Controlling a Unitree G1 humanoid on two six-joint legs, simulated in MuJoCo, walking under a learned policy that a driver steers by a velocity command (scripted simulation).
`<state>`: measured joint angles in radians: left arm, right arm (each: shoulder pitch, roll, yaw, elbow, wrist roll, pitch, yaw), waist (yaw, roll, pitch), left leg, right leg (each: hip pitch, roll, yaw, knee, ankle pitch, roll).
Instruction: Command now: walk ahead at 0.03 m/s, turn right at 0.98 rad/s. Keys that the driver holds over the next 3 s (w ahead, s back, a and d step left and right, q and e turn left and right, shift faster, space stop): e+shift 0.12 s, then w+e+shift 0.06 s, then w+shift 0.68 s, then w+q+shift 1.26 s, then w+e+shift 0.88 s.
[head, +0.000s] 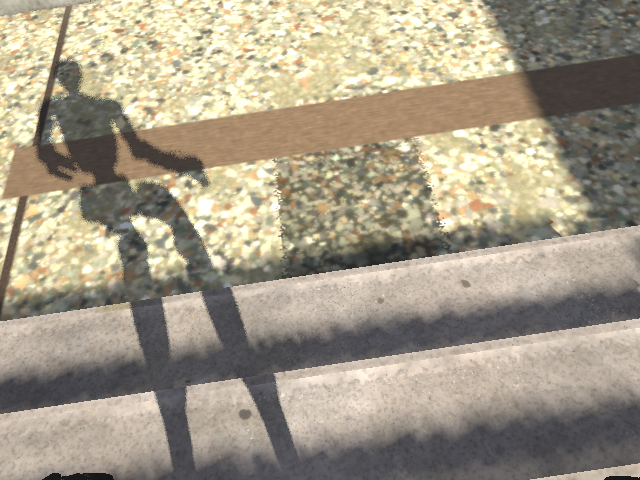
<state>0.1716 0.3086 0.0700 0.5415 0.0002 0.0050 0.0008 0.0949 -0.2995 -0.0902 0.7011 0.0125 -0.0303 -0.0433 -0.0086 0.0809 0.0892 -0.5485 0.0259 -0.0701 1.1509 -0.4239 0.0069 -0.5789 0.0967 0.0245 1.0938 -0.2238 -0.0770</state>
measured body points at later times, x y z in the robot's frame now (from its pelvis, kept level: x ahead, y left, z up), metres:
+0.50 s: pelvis +0.22 +0.02 -0.08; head +0.21 +0.05 +0.37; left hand +0.43 +0.22 -0.19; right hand +0.11 -0.22 -0.20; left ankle +0.22 +0.09 -0.81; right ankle +0.25 -0.21 -0.69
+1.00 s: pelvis +0.53 -0.24 -0.22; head +0.56 -0.26 +0.23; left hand +0.87 -0.14 -0.26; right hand +0.29 -0.40 -0.34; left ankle +0.26 +0.08 -0.73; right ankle +0.59 -0.40 -0.95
